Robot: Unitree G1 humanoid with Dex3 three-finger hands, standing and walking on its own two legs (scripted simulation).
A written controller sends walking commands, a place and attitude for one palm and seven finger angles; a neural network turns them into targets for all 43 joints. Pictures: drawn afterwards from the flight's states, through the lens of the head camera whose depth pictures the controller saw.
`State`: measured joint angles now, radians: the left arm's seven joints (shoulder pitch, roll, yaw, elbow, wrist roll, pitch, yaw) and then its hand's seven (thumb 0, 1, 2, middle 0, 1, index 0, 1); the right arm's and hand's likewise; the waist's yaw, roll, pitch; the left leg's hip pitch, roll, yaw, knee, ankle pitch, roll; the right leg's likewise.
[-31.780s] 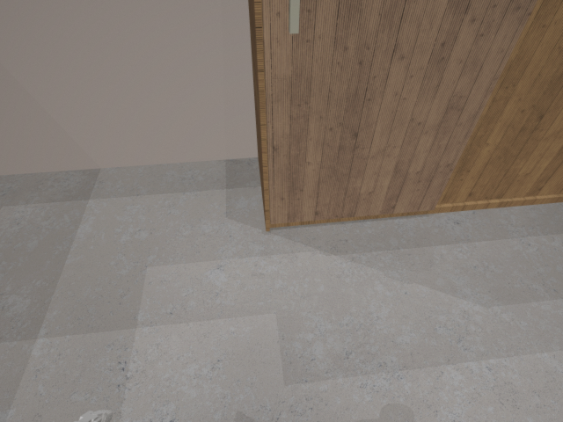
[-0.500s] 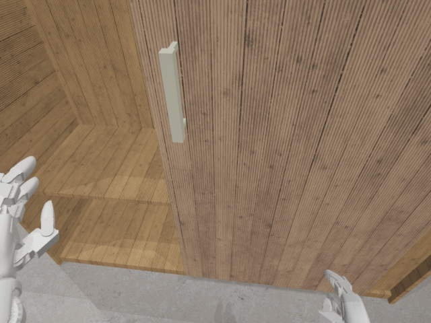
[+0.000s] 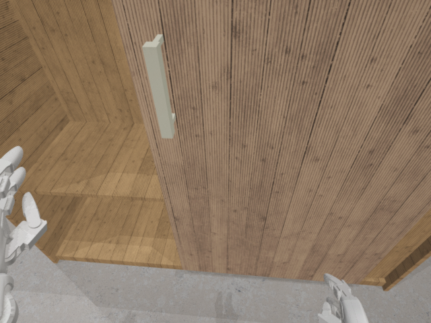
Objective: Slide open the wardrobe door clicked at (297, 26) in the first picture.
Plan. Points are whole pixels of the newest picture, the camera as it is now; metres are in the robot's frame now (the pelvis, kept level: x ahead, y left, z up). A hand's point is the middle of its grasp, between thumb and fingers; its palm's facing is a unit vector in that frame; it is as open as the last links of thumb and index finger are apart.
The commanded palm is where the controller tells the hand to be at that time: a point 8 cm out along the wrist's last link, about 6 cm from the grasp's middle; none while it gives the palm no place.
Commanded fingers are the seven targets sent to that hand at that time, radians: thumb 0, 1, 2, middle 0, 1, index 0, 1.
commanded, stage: step back with the hand held close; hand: left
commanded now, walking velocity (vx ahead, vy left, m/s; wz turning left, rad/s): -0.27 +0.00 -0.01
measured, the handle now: (163, 89) +0.48 +0.16 +0.22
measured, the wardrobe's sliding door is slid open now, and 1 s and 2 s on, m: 0.64 0.64 0.64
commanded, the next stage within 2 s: stop stepping back and stand still in 0.96 s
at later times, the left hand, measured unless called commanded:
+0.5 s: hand out of the picture +0.14 +0.30 +0.16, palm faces +0.48 -0.77 -0.43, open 7.4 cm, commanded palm +0.08 +0.33 +0.17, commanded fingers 0.00 0.90 0.90 -0.20 -0.30 -0.20 -0.30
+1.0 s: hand out of the picture +0.05 +0.30 +0.16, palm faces +0.53 -0.76 -0.36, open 7.4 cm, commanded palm -0.01 +0.35 +0.17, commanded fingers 0.00 0.90 0.90 -0.20 -0.30 -0.20 -0.30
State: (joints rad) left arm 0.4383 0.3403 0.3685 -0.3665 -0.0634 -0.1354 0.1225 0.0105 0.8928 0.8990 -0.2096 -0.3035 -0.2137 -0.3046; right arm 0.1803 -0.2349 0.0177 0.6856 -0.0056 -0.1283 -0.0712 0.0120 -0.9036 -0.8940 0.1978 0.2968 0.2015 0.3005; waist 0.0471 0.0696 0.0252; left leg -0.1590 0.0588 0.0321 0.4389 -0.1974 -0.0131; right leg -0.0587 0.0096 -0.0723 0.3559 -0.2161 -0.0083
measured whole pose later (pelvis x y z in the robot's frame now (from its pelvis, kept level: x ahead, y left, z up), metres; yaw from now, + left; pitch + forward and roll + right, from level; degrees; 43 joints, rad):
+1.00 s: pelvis -0.14 +0.04 -0.03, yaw +2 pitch -2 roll -2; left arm 0.46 0.38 0.41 -0.54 -0.01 -0.26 0.20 0.01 0.89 0.90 -0.21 -0.30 -0.22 -0.30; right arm 0.20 -0.23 0.00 0.65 -0.02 -0.11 -0.09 0.01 -0.90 -0.89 0.20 0.30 0.20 0.30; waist 0.03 -0.01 0.03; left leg -0.51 0.00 0.01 0.74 -0.37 0.01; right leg -0.46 -0.02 0.01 0.62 -0.17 0.02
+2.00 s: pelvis -0.22 +0.07 -0.01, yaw +1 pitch +1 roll -1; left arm 0.36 0.40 0.30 -0.17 0.01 -0.16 0.10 0.00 0.90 0.90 -0.20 -0.30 -0.21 -0.30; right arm 0.22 -0.22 0.00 0.74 -0.01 -0.13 -0.02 0.01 -0.90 -0.89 0.20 0.30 0.20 0.30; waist 0.01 0.02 -0.03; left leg -0.35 0.01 0.04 0.60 -0.27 0.02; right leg -0.25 0.00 -0.03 0.58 -0.34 0.00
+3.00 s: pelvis -0.22 +0.08 +0.00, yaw -1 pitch +0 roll +0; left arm 0.21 0.17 -0.01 1.13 0.01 0.00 0.04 0.00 0.92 0.90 -0.20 -0.30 -0.20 -0.30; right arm 0.20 -0.16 -0.01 1.15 -0.01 0.01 -0.02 0.00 -0.92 -0.89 0.20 0.30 0.20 0.30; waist -0.02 -0.01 0.04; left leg -0.21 -0.01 0.07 0.39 -0.18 0.03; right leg -0.13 -0.02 0.00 0.38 -0.24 0.02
